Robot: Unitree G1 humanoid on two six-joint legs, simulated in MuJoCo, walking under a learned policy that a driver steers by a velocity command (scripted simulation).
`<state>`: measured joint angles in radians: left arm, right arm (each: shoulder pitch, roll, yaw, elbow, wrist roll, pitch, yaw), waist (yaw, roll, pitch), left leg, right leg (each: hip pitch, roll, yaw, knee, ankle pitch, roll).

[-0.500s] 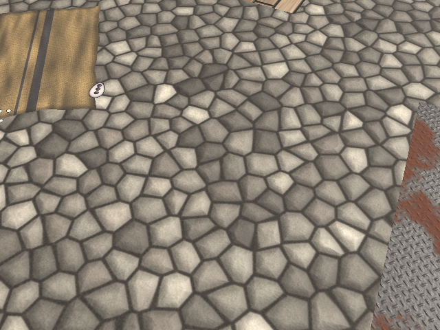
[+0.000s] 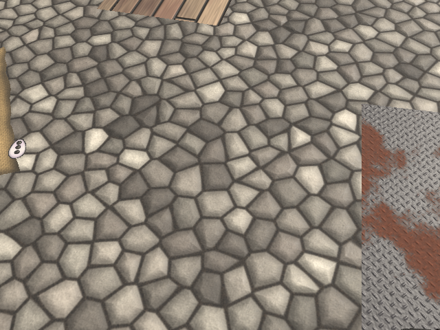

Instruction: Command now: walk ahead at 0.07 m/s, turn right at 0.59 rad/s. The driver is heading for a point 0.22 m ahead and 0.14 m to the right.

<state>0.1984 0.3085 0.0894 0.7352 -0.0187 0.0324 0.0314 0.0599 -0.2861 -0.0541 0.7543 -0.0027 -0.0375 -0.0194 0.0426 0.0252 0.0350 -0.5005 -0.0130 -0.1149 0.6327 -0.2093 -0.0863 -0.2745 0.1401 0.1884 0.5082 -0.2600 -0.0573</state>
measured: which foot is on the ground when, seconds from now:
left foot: up 0.00-0.02, down 0.04-1.00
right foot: down 0.00-0.04, up 0.06-0.40, down 0.42-1.00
